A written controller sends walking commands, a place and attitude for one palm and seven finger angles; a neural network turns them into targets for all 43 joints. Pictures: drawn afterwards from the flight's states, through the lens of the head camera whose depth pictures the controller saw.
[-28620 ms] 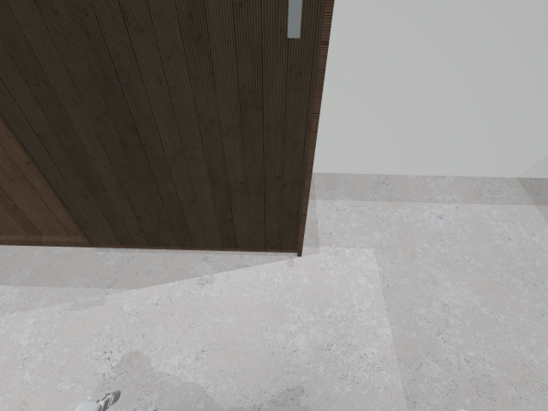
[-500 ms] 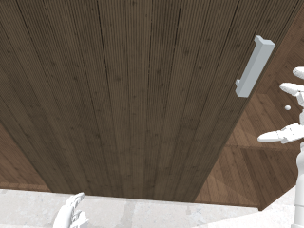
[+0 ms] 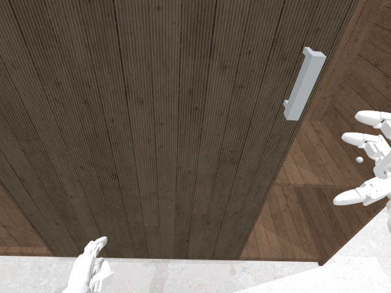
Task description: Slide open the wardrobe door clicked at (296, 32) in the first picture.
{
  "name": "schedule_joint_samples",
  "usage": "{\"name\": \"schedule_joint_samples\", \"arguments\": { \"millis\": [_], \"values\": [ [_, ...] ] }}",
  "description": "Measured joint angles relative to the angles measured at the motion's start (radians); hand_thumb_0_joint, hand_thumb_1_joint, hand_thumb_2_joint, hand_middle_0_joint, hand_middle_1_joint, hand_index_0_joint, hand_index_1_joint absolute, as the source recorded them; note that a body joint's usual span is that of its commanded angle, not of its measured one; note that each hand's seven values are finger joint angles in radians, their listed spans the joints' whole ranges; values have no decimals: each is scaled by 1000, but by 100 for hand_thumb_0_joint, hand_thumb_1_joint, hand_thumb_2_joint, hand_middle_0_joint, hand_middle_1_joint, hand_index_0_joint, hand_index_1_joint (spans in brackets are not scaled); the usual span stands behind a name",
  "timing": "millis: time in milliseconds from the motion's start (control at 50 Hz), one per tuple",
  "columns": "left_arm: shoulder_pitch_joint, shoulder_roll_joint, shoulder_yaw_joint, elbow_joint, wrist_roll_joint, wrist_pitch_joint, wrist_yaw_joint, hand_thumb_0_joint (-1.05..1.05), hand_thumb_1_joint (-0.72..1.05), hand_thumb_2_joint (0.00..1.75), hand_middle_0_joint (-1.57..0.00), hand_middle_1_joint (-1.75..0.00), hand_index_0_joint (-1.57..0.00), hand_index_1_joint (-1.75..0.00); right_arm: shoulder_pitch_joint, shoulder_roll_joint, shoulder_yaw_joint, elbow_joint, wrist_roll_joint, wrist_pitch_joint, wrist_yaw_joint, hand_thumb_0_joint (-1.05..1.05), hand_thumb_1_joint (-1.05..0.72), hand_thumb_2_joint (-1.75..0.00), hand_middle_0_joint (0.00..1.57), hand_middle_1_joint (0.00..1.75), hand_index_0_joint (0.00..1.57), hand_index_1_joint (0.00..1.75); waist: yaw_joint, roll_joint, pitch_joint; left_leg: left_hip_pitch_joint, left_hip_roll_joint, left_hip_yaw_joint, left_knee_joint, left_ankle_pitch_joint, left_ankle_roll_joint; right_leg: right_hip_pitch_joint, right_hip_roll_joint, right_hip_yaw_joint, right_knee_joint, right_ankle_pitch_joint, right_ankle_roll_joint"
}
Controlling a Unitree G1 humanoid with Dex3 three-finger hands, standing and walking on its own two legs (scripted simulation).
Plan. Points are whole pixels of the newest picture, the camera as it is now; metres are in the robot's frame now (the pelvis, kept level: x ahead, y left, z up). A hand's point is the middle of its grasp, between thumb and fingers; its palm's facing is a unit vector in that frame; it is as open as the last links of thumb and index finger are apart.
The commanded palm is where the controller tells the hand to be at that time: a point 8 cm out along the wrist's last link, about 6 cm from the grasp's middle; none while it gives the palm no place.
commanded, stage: draw the hand back to the body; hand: right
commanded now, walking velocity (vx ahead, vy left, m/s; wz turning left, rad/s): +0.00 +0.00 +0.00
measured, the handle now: (299, 83) +0.47 -0.21 +0.26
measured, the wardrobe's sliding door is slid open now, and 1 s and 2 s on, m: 0.44 0.44 0.44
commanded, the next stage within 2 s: step back with the hand held close in 1.44 s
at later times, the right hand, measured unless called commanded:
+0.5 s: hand (378, 194) +0.22 -0.28 +0.20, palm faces +0.38 +0.91 -0.18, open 14.0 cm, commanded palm +0.18 -0.31 +0.20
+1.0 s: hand (367, 210) +0.21 -0.27 +0.16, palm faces +0.46 +0.82 -0.35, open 9.4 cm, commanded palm +0.16 -0.31 +0.18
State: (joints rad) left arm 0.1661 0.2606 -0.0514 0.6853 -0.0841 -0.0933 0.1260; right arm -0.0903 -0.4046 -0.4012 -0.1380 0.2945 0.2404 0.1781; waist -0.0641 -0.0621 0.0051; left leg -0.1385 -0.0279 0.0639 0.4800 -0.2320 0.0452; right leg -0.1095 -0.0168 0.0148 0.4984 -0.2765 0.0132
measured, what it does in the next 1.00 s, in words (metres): stands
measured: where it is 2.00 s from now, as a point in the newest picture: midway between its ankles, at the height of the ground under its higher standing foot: outside the picture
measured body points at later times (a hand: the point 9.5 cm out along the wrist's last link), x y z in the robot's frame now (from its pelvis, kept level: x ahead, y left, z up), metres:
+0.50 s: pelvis -0.01 -0.03 +0.00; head -0.05 -0.02 +0.45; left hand +0.21 +0.18 -0.05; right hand +0.20 -0.32 +0.21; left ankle +0.03 +0.09 -0.74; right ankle +0.00 -0.13 -0.74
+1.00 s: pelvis +0.02 -0.01 +0.01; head -0.01 +0.01 +0.46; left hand +0.20 +0.23 -0.08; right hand +0.18 -0.31 +0.18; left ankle +0.03 +0.09 -0.74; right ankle +0.00 -0.13 -0.74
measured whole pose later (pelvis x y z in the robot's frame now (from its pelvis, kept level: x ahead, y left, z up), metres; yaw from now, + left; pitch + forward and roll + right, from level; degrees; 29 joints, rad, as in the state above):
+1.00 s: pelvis +0.02 -0.01 +0.01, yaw +1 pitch -6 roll +0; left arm 0.19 0.24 0.01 0.69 0.00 -0.12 0.08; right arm 0.44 -0.33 -0.33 -0.36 0.09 -0.05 -0.12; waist -0.05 -0.06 0.03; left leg -0.06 -0.02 0.05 0.38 -0.20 0.03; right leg -0.03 -0.01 0.00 0.40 -0.25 0.00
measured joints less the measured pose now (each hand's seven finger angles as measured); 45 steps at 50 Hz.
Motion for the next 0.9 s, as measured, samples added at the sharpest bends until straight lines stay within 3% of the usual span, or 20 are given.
{"name": "schedule_joint_samples", "arguments": {
  "millis": [60, 120, 240, 300, 380, 480, 560, 700, 900],
  "values": [
    [-7, 9, -7, -4, -8, -8, 5, 1, 90, 89, -20, -30, -20, -30, 8, -10, 15, -25, 23, 116, 42, -1, 56, -20, 25, 115, 25, 115, 1, -11, 1, 17, 6, -4, -17, 9, -8, 17, 7, -4, -16, 7, -9],
    [-16, 12, -16, -11, -8, -17, 3, 1, 90, 89, -20, -30, -20, -30, 18, -17, 16, -54, 64, 181, 95, -1, 55, -20, 25, 115, 25, 115, 3, -11, -7, 31, 14, -7, -30, 15, -16, 32, 15, -7, -32, 15, -16],
    [-30, -2, -24, -34, -4, -14, -19, 1, 90, 89, -20, -30, -20, -30, 47, -21, -25, -72, 95, 198, 96, -1, 55, -20, 25, 115, 25, 115, 4, 10, -38, 37, 21, -13, -37, 18, -23, 40, 23, -12, -41, 18, -23],
    [-33, -3, -24, -50, -8, -7, -28, 1, 90, 89, -20, -30, -20, -30, 79, -14, -34, -81, 72, 217, 79, -1, 55, -20, 25, 115, 25, 115, -3, 18, -36, 39, 23, -15, -39, 21, -25, 40, 24, -14, -38, 18, -25],
    [-29, 3, -23, -63, -7, -15, -26, 1, 90, 89, -20, -30, -20, -30, 123, 19, 5, -128, 40, 221, 66, -1, 52, -22, 25, 113, 25, 113, -18, 20, -15, 49, 29, -12, -42, 27, -30, 45, 30, -11, -34, 21, -31],
    [-31, -23, -15, -54, 59, -60, -48, 1, 90, 89, -20, -30, -20, -30, 228, 56, 75, -229, -102, -12, -170, -1, 42, -27, 25, 107, 25, 107, -8, 30, 21, 34, 33, -11, -48, 38, -32, 28, 35, -9, -38, 32, -32],
    [-11, -48, -11, -26, 77, -55, -54, 1, 90, 89, -20, -30, -20, -30, 269, 71, 70, -234, -154, -138, -263, -1, 30, -33, 24, 100, 24, 100, -12, 38, 43, 29, 32, -12, -63, 48, -31, 24, 34, -10, -55, 43, -31],
    [40, -54, 1, 26, 86, -41, -57, 1, 90, 89, -20, -30, -21, -30, 346, 89, 82, -209, -193, -241, -314, -1, 6, -44, 23, 86, 23, 86, -5, 11, 47, 51, 30, -15, -87, 49, -31, 50, 33, -13, -85, 45, -31],
    [40, -39, 42, 26, 87, -26, -55, 1, 90, 89, -20, -30, -21, -30, 474, 72, 78, -211, -201, -289, -300, 0, -29, -61, 23, 66, 23, 65, 18, 2, 33, 70, 13, -19, -99, 34, -21, 73, 16, -17, -100, 30, -19]
  ]
}}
